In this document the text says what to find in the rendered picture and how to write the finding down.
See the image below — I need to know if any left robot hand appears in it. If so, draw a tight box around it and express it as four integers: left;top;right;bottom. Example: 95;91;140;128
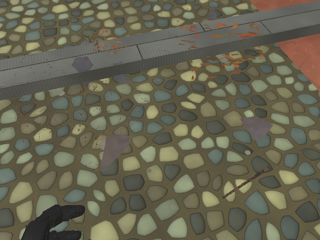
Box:
21;204;91;240

